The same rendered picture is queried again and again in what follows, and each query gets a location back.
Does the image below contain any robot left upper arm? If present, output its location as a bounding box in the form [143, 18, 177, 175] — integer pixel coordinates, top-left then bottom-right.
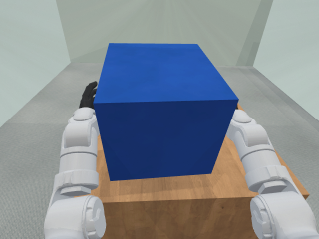
[45, 195, 107, 239]

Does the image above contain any right robot forearm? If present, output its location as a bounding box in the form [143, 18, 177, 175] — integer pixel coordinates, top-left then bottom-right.
[226, 109, 317, 231]

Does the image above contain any robot left hand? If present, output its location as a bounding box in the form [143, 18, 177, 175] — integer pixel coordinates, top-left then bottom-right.
[79, 81, 98, 110]

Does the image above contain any carton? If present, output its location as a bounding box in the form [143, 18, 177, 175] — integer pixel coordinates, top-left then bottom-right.
[93, 43, 239, 181]

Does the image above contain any left robot forearm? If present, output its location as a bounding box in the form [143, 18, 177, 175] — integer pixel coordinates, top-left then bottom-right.
[44, 107, 100, 239]

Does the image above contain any pedestal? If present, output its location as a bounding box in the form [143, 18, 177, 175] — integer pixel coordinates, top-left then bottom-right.
[74, 103, 310, 239]

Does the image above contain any robot right upper arm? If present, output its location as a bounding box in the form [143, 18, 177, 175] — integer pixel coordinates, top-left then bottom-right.
[250, 191, 319, 239]

